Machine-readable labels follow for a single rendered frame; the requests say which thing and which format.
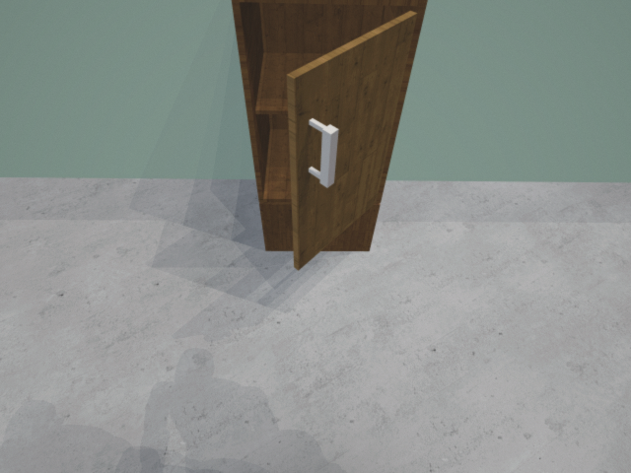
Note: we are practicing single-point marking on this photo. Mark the handle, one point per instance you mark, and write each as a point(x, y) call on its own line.
point(328, 153)

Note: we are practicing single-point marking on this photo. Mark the cupboard door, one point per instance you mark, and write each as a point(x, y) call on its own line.
point(354, 88)

